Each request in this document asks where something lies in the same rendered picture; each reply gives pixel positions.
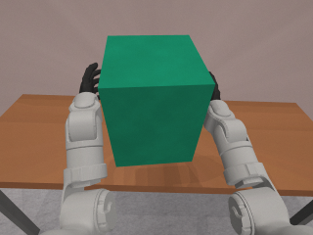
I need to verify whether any left robot forearm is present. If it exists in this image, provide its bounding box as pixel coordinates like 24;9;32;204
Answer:
59;92;108;227

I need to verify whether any table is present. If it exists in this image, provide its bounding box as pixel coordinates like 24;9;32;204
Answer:
0;94;313;235

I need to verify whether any carton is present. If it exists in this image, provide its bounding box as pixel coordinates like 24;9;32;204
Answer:
98;34;215;167

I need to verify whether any robot right hand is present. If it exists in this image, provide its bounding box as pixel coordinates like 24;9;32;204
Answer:
209;71;221;101

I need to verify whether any left robot upper arm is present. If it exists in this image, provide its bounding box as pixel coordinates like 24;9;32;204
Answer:
40;188;117;235

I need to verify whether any robot left hand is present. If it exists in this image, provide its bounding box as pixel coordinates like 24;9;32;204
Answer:
79;63;101;100

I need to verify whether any right robot forearm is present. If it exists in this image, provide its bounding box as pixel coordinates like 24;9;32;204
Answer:
203;100;290;220

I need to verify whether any right robot upper arm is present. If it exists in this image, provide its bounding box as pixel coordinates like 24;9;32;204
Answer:
228;187;313;235

